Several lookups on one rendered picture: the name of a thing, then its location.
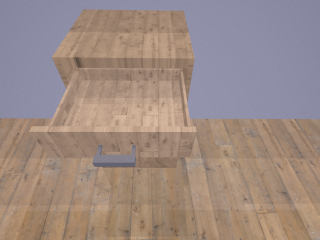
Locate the cabinet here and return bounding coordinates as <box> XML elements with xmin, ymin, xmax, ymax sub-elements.
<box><xmin>52</xmin><ymin>9</ymin><xmax>195</xmax><ymax>168</ymax></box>

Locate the drawer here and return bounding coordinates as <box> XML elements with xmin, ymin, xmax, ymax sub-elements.
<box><xmin>29</xmin><ymin>68</ymin><xmax>197</xmax><ymax>158</ymax></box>

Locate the handle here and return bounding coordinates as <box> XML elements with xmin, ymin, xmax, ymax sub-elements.
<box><xmin>92</xmin><ymin>145</ymin><xmax>136</xmax><ymax>167</ymax></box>

